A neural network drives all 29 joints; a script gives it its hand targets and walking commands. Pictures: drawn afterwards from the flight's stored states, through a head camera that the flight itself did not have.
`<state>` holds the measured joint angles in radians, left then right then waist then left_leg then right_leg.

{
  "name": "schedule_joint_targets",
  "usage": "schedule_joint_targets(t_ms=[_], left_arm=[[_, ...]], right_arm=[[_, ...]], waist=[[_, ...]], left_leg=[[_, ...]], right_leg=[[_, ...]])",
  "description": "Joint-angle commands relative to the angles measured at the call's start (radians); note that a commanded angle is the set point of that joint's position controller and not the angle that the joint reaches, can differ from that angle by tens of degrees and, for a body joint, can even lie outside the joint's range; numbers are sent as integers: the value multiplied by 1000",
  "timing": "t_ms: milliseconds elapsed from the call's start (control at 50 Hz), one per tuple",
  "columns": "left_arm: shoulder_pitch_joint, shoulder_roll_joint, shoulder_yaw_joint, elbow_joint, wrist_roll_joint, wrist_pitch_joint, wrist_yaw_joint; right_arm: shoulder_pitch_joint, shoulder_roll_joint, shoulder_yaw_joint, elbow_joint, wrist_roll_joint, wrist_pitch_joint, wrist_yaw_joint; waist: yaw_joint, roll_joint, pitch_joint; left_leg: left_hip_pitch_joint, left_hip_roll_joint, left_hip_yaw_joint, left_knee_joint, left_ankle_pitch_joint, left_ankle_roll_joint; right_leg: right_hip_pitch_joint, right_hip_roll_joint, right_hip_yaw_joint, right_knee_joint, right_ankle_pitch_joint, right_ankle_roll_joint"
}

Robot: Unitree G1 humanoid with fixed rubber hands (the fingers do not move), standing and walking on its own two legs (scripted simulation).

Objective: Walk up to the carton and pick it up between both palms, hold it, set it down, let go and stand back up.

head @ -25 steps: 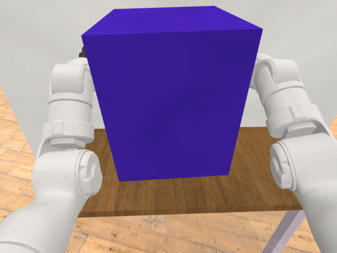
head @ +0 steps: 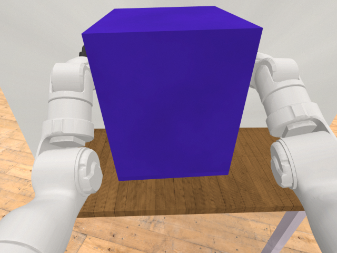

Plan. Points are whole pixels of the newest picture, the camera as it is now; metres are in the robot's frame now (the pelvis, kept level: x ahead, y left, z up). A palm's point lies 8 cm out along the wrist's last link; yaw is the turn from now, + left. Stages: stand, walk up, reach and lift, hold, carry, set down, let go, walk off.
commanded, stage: hold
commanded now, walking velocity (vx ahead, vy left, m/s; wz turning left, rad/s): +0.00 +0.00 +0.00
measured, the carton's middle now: (169, 88) +0.38 +0.00 +0.28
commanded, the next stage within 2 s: none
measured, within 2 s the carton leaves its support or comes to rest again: neither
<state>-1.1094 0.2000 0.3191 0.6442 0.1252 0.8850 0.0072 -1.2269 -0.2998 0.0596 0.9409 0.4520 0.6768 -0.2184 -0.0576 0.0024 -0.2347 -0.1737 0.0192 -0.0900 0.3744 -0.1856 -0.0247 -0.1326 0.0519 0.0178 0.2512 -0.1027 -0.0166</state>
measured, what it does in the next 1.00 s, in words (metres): stands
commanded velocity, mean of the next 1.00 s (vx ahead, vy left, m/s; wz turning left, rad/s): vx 0.00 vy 0.00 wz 0.00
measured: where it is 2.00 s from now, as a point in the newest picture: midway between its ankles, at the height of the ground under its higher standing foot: outside the picture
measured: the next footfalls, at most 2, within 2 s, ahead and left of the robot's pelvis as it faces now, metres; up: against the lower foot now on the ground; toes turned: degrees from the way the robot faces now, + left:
none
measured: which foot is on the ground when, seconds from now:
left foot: down 0.00-1.00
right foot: down 0.00-1.00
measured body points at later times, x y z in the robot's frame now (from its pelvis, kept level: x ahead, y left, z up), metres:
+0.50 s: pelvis +0.00 +0.00 +0.00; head -0.10 +0.02 +0.44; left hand +0.39 +0.17 +0.33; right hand +0.38 -0.17 +0.34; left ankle +0.01 +0.13 -0.75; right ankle +0.02 -0.11 -0.75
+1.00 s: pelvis +0.00 +0.00 +0.00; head -0.10 +0.02 +0.44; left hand +0.39 +0.18 +0.33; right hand +0.39 -0.16 +0.34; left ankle +0.01 +0.13 -0.75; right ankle +0.02 -0.11 -0.75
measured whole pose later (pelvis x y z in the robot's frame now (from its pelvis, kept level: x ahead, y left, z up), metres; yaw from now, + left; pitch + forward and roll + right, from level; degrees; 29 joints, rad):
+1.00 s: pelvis +0.00 +0.00 +0.00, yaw +1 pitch -1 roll -2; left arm -1.10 0.21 0.30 0.63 0.12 0.89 0.01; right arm -1.21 -0.30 0.06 0.91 0.46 0.69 -0.22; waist -0.07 0.00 -0.23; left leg -0.18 0.02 -0.10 0.38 -0.19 -0.02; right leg -0.13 0.05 0.02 0.25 -0.10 -0.02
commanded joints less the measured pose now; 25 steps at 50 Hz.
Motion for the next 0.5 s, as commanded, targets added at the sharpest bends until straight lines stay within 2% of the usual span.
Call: schedule_joint_targets(t_ms=[0,20,60,80,100,160,180,220,240,280,320,340,420,460,480], left_arm=[[-758,-623,-274,-229,-179,-95,-137],[-748,-626,-285,-216,-181,-91,-136],[-738,-639,-297,-224,-191,-89,-138],[-740,-637,-298,-213,-187,-88,-138],[-745,-633,-289,-213,-186,-89,-138],[-735,-632,-290,-205,-184,-90,-137],[-747,-633,-283,-217,-185,-93,-135],[-733,-619,-265,-218,-173,-92,-132],[-736,-631,-289,-232,-184,-90,-132],[-741,-630,-280,-232,-180,-88,-132],[-747,-638,-298,-254,-187,-84,-132],[-736,-633,-295,-251,-186,-82,-133],[-731,-649,-308,-235,-189,-81,-137],[-724,-640,-296,-228,-181,-83,-134],[-722,-633,-291,-228,-181,-84,-135]], right_arm=[[-818,702,123,-392,189,-8,127],[-799,682,107,-375,183,-3,125],[-807,682,109,-407,180,-6,124],[-797,672,96,-380,172,-1,124],[-803,680,104,-378,173,-2,128],[-801,685,109,-380,175,1,130],[-820,698,123,-396,182,-3,132],[-806,707,138,-389,191,1,132],[-797,692,127,-393,192,0,131],[-793,697,125,-386,184,3,130],[-782,686,123,-390,189,4,128],[-790,691,130,-407,191,4,127],[-789,681,112,-398,178,5,128],[-799,684,121,-407,182,4,128],[-789,690,125,-394,183,8,126]], waist=[[-5,39,-335],[-25,49,-312],[-26,45,-312],[-34,48,-288],[-20,41,-290],[-15,36,-295],[1,34,-321],[11,22,-313],[-11,40,-329],[-7,36,-298],[-21,52,-315],[-16,39,-321],[-25,56,-303],[-12,45,-297],[-17,27,-289]], left_leg=[[-11,-49,19,-33,193,-20],[-5,-47,18,-40,179,-26],[-15,-46,19,-41,163,-25],[-18,-45,16,-49,139,-26],[-25,-42,15,-52,139,-22],[-30,-41,14,-54,134,-17],[-30,-43,15,-50,147,-13],[-20,-46,18,-43,179,-11],[-8,-44,15,-42,177,-21],[-20,-45,19,-44,171,-18],[-7,-42,14,-40,186,-28],[-5,-44,16,-38,191,-24],[-20,-40,14,-49,155,-26],[-17,-44,15,-44,171,-23],[-15,-43,12,-45,167,-18]], right_leg=[[229,18,36,13,193,29],[216,18,36,7,182,27],[217,17,36,6,176,26],[203,16,36,3,152,23],[204,17,34,5,145,23],[212,17,37,5,142,21],[223,18,35,10,150,24],[232,19,36,13,179,29],[229,21,37,13,178,25],[219,19,37,10,171,25],[224,22,34,15,187,23],[228,22,33,14,195,25],[215,20,37,8,162,19],[218,19,36,9,180,24],[225,19,35,9,183,26]])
